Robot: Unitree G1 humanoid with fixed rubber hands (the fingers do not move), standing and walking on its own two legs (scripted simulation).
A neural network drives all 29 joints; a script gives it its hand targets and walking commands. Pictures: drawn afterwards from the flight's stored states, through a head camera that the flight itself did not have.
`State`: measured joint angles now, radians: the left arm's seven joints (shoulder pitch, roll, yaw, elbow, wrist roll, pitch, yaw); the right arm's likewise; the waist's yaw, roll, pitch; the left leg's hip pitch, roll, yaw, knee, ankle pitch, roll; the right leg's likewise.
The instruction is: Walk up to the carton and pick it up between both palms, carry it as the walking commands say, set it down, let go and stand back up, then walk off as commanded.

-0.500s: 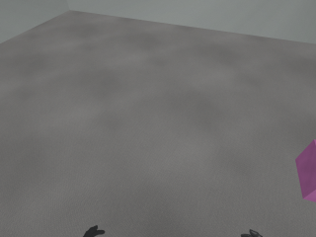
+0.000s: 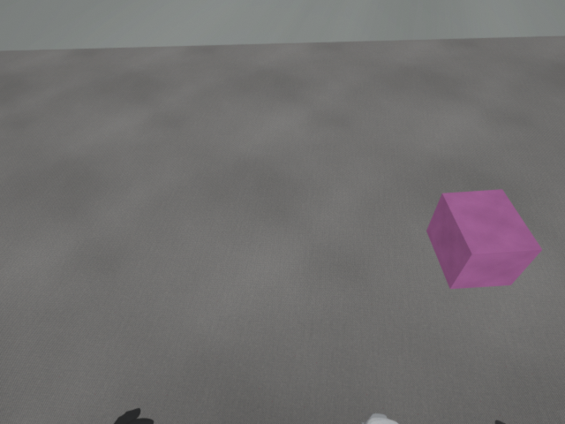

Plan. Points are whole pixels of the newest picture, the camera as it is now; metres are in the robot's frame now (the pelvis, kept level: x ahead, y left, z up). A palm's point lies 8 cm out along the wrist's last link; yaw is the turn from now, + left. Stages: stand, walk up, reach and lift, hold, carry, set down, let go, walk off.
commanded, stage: walk up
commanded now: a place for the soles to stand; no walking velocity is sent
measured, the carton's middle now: (476, 238) +0.89 -0.67 -0.65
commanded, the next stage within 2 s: none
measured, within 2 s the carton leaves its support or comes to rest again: neither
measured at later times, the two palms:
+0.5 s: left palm (226, 322) +0.33 +0.15 -0.12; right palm out of the picture +0.15 -0.33 -0.10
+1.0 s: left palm (343, 220) +0.54 -0.08 -0.10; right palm out of the picture +0.23 -0.46 -0.11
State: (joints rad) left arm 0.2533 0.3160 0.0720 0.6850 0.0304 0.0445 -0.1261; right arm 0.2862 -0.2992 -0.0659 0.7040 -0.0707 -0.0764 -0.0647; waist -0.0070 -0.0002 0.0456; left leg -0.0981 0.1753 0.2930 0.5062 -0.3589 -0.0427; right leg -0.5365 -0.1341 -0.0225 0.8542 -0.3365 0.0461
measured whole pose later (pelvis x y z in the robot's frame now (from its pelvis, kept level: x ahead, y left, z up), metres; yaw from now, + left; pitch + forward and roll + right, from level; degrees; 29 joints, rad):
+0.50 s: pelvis +0.17 -0.07 -0.01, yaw -24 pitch -2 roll +1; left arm 0.38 0.28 0.04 0.71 0.06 0.03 -0.06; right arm 0.39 -0.23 0.01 0.63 -0.04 -0.09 -0.05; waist 0.01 -0.04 0.01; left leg -0.31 0.07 0.15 0.67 -0.33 0.02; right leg -0.51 0.04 0.08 1.17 -0.41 0.04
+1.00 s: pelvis +0.32 -0.23 +0.00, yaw -40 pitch -1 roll +1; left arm 0.31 0.23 0.01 0.69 0.04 -0.03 -0.01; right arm 0.37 -0.25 0.01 0.61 -0.06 -0.04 0.01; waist 0.03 0.01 0.06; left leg -0.48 0.09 0.04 1.03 -0.48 -0.01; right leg -0.33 0.05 0.04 0.62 -0.27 -0.06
